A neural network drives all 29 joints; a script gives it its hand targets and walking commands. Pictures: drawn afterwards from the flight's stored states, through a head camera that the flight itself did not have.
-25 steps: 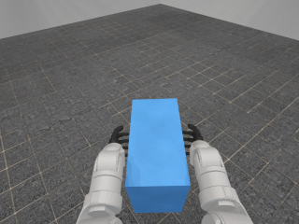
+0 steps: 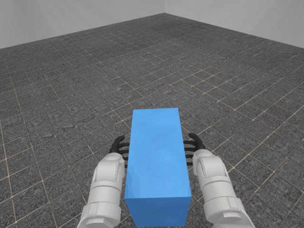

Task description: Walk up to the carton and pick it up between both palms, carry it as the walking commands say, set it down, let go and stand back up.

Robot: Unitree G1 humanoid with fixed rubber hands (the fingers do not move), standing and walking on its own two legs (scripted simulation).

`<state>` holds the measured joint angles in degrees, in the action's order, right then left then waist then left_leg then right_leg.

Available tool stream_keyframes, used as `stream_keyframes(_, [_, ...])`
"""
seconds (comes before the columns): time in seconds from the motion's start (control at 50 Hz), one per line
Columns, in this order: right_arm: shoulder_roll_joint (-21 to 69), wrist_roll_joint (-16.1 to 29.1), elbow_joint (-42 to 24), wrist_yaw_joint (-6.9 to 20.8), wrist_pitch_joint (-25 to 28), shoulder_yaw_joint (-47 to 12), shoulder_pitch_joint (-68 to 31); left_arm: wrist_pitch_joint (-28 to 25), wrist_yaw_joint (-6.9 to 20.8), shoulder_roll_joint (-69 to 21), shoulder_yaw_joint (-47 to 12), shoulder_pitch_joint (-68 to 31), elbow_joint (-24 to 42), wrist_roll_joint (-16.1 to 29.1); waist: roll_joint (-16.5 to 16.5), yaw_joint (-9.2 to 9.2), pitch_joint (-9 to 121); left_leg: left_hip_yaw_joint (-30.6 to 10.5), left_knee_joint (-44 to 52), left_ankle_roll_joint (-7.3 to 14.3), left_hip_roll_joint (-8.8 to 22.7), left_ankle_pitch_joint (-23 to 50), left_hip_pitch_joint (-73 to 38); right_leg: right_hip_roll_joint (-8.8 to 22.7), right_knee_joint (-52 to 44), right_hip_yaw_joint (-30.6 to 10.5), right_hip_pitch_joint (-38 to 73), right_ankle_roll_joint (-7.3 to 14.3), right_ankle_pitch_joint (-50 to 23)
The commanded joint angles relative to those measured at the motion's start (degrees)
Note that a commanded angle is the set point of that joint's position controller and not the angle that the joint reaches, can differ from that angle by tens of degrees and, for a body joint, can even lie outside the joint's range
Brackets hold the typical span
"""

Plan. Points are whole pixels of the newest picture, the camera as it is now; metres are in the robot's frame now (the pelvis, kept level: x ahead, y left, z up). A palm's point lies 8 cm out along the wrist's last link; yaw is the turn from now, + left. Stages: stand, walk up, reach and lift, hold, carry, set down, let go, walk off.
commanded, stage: reach and lift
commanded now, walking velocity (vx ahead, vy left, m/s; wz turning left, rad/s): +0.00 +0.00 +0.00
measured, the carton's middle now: (157, 165) +0.33 +0.00 -0.03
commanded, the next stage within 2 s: hold in 0.04 s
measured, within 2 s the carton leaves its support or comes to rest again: neither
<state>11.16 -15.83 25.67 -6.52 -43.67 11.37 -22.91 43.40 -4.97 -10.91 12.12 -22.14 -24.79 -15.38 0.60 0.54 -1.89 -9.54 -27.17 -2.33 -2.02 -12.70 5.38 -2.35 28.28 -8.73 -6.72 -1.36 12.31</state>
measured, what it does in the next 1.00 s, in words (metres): stands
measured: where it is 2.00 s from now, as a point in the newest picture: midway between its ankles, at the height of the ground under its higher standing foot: (149, 214)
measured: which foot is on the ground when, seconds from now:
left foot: down 0.00-1.00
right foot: down 0.00-1.00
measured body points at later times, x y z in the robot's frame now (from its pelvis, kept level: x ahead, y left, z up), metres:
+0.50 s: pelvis -0.01 +0.00 +0.00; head -0.07 +0.00 +0.44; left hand +0.31 +0.12 +0.04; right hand +0.31 -0.12 +0.04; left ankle +0.04 +0.15 -0.74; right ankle +0.05 -0.13 -0.74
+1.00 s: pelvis +0.01 +0.02 -0.01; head -0.03 +0.01 +0.44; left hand +0.32 +0.14 +0.05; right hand +0.33 -0.10 +0.05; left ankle +0.04 +0.15 -0.73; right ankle +0.05 -0.13 -0.74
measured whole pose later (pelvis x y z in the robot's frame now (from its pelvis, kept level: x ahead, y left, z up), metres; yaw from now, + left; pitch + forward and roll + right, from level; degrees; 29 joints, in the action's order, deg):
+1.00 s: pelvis +0.01 +0.02 -0.01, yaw +2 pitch -3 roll +0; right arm 9.9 -9.8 17.3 -10.4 -48.0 8.5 -20.6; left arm 48.9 -7.7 -10.4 6.7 -20.8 -16.9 -12.2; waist 0.1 0.9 4.0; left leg -3.2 -33.6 -1.0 -0.4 -18.4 15.6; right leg 0.8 32.7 -5.8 -15.3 -2.0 15.3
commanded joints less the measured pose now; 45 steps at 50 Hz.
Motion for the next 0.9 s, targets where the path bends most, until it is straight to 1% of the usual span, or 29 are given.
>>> stream_keyframes(0.0, [65.2,16.9,-5.1,16.6,4.6,-29.2,-37.9,-4.1,15.1,-65.5,-30.9,-39.0,4.9,17.3,-0.3,-0.17,19.7,5.0,4.3,1.9,-3.4,0.6,-0.3,-1.9,-5.1,3.8,3.8,0.4,-0.8])
stream_keyframes(0.02, [65.2,17.2,-4.9,16.8,4.8,-29.4,-37.6,-4.3,15.1,-65.3,-31.1,-39.0,5.2,17.8,-1.5,0.01,20.7,4.9,4.3,1.9,-3.2,0.2,-1.1,-2.0,-5.0,4.0,3.6,0.3,-0.4])
stream_keyframes(0.04, [64.4,16.5,-4.7,16.6,5.0,-28.5,-39.1,-4.1,15.2,-65.1,-29.7,-38.2,2.4,16.7,-1.6,-0.04,18.3,4.9,4.5,1.8,-3.4,-0.7,-0.1,-2.1,-5.3,4.2,3.0,0.3,1.0])
stream_keyframes(0.1, [65.3,16.9,-4.7,16.8,5.0,-29.4,-38.9,-4.3,15.2,-65.8,-31.3,-38.9,4.5,17.2,-0.6,-0.19,22.2,5.0,4.0,1.5,-3.2,0.5,-1.1,-2.4,-4.7,4.3,4.1,0.6,0.0])
stream_keyframes(0.12, [65.3,16.7,-4.0,16.8,4.9,-28.7,-37.8,-4.6,15.0,-65.3,-31.3,-40.4,5.2,17.8,-1.0,0.34,21.6,4.8,3.9,1.6,-2.9,1.0,-1.0,-2.2,-4.7,4.4,3.2,0.7,-0.4])
stream_keyframes(0.14, [64.8,16.6,-4.4,16.6,4.7,-28.5,-39.6,-4.0,15.2,-65.9,-29.9,-38.3,2.2,17.0,-1.7,-0.47,20.0,4.7,4.1,1.9,-2.8,-0.3,-0.1,-2.2,-4.9,4.5,3.3,0.6,1.2])
stream_keyframes(0.16, [65.1,15.6,-0.9,16.9,4.3,-26.5,-37.7,-4.1,15.1,-65.8,-29.4,-40.7,2.3,16.9,-0.9,0.43,18.5,4.8,4.4,1.7,-2.9,-2.3,0.3,-2.3,-5.4,4.6,2.0,0.9,3.2])
stream_keyframes(0.18, [65.2,15.5,-0.8,16.9,4.3,-26.8,-37.3,-3.9,15.2,-65.0,-28.8,-38.6,1.2,16.2,-1.1,-0.25,17.5,4.8,4.6,1.9,-2.8,-2.4,0.4,-2.3,-5.5,4.4,2.4,0.8,3.1])
stream_keyframes(0.24, [65.8,16.1,-0.2,17.5,4.6,-26.3,-39.8,-4.0,15.3,-66.1,-29.0,-41.5,1.6,16.2,0.5,0.0,18.3,5.3,4.4,2.0,-3.2,-3.5,0.6,-2.0,-5.3,4.3,2.1,0.8,3.9])
stream_keyframes(0.28, [65.9,16.4,-1.6,17.4,4.7,-27.0,-40.4,-4.1,15.3,-66.1,-28.9,-40.5,1.7,16.4,-0.8,-0.22,19.7,5.1,4.0,2.1,-2.8,-2.7,-0.2,-1.8,-5.1,4.1,2.5,0.7,3.3])
stream_keyframes(0.3, [64.9,15.5,-0.3,17.5,4.7,-25.4,-39.0,-3.9,15.3,-66.5,-29.0,-41.8,1.6,16.3,1.6,0.61,18.7,5.2,4.8,1.6,-2.7,-3.3,0.4,-2.2,-5.2,4.5,2.3,1.4,3.4])
stream_keyframes(0.32, [65.7,16.1,-1.0,17.5,4.9,-26.9,-39.7,-4.2,15.1,-67.0,-29.8,-41.3,2.1,16.5,-0.1,0.07,20.8,4.9,4.3,1.7,-2.7,-1.0,-0.1,-2.5,-4.5,4.8,3.4,0.9,1.3])
stream_keyframes(0.34, [65.3,16.7,-2.2,17.5,4.9,-27.0,-39.9,-4.1,15.1,-67.3,-29.8,-40.7,2.6,17.0,0.8,0.12,21.0,4.8,4.3,1.6,-2.7,0.4,-0.2,-2.5,-4.4,4.8,3.9,1.0,0.0])
stream_keyframes(0.42, [65.1,16.5,-2.8,17.4,4.4,-27.8,-38.7,-3.8,15.2,-66.8,-29.2,-38.5,1.8,16.5,-0.4,-0.18,19.9,5.0,4.4,1.8,-2.8,0.4,-0.2,-2.5,-4.8,4.7,3.9,0.7,0.4])
stream_keyframes(0.44, [65.4,16.5,-4.1,17.4,4.2,-28.3,-38.2,-3.8,15.2,-66.5,-29.7,-37.7,2.7,16.8,-1.8,-0.12,19.4,4.8,4.4,2.0,-3.1,1.5,-0.3,-2.4,-5.1,4.8,4.3,0.3,-0.6])
stream_keyframes(0.5, [64.7,15.7,-2.2,17.5,3.6,-27.2,-34.8,-3.4,14.9,-65.1,-29.2,-36.4,3.7,16.1,-0.4,0.17,18.5,5.2,4.7,1.7,-2.9,2.9,-1.7,-2.5,-5.2,4.4,3.1,0.5,-2.1])
stream_keyframes(0.52, [65.3,16.4,-3.0,17.3,3.8,-28.2,-35.3,-3.5,15.0,-65.6,-29.7,-36.7,3.3,16.4,0.0,-0.31,19.4,5.2,4.7,1.8,-2.8,2.1,-0.7,-2.5,-5.0,4.3,4.4,0.5,-1.6])
stream_keyframes(0.56, [65.0,16.8,-6.4,17.2,4.0,-29.8,-36.3,-3.3,15.1,-66.5,-30.0,-34.7,3.2,16.7,-1.7,-0.39,19.2,4.8,4.6,2.1,-3.2,2.3,0.1,-2.6,-5.0,4.6,5.7,0.1,-1.8])
stream_keyframes(0.6, [65.0,17.2,-7.5,16.9,4.2,-30.3,-36.2,-3.7,15.2,-66.7,-31.7,-36.5,6.5,18.4,-1.4,0.42,21.3,4.8,3.9,1.7,-3.1,4.8,-2.1,-2.7,-4.9,4.1,4.0,0.4,-3.7])
stream_keyframes(0.64, [65.5,17.1,-6.1,17.0,3.6,-30.6,-33.7,-3.4,15.0,-65.7,-32.0,-35.1,6.5,17.7,-0.6,0.18,20.4,5.0,4.1,1.6,-3.4,4.1,-2.5,-2.6,-5.3,4.1,4.3,0.3,-3.2])
stream_keyframes(0.66, [65.0,17.1,-6.7,16.9,3.7,-29.9,-33.5,-3.1,14.9,-65.9,-32.5,-35.2,7.0,17.8,1.2,0.82,19.5,5.1,4.3,1.4,-3.4,4.2,-2.1,-2.6,-5.3,4.2,3.9,0.6,-3.6])
stream_keyframes(0.72, [64.1,16.9,-6.8,17.1,3.4,-29.9,-33.1,-2.9,15.0,-64.6,-31.2,-32.5,5.9,17.0,-1.1,-0.14,16.8,4.6,4.6,1.9,-2.8,2.4,0.0,-2.6,-5.2,4.3,4.0,0.4,-2.1])
stream_keyframes(0.76, [64.2,16.9,-7.7,17.2,3.4,-30.5,-32.7,-2.8,15.0,-65.2,-31.3,-31.4,5.9,16.9,-0.2,-0.33,18.0,4.7,4.8,1.9,-3.0,2.7,-1.0,-2.6,-5.3,4.1,4.5,0.5,-2.4])
stream_keyframes(0.78, [64.6,17.2,-7.8,17.2,3.4,-31.5,-32.5,-3.2,15.0,-65.3,-32.4,-33.4,6.9,17.6,-1.3,-0.09,18.7,4.5,4.6,1.9,-3.0,2.7,-1.0,-2.5,-5.1,4.1,4.5,0.2,-2.5])
stream_keyframes(0.8, [65.1,17.3,-7.6,17.2,3.5,-31.2,-31.7,-3.3,15.1,-65.9,-33.5,-34.9,8.6,18.4,-0.5,0.42,19.7,4.6,4.4,1.8,-3.2,4.3,-1.9,-2.6,-5.1,4.2,4.6,0.4,-3.9])
stream_keyframes(0.82, [62.4,19.0,-9.4,17.1,4.0,-32.4,-36.5,-3.4,15.4,-62.2,-34.5,-37.6,9.5,17.4,-2.2,-0.63,20.1,3.5,-1.5,1.1,4.4,-3.4,7.6,8.3,-4.1,-1.2,-4.5,2.2,3.2])
stream_keyframes(0.84, [62.3,20.2,-11.0,16.8,3.8,-33.4,-37.3,-3.0,15.1,-61.5,-34.7,-37.7,9.8,18.4,-3.0,-1.43,17.4,4.7,-0.7,1.4,1.9,-14.4,10.7,7.3,-7.6,-2.6,-5.9,3.3,17.6])
stream_keyframes(0.86, [62.4,20.7,-12.8,16.5,3.2,-34.3,-39.9,-2.3,14.7,-61.9,-34.7,-38.3,10.3,19.4,-4.9,-2.22,19.5,5.4,-3.0,1.7,2.3,-16.8,12.0,9.0,-10.6,-5.2,-4.2,4.4,23.3])
stream_keyframes(0.88, [62.6,21.8,-13.3,16.2,2.4,-35.5,-39.5,-1.9,14.1,-61.7,-35.6,-38.5,12.4,20.2,-6.6,-2.46,22.2,8.1,-8.6,1.2,0.5,-15.9,12.1,11.6,-12.8,-8.5,-4.3,5.9,26.6])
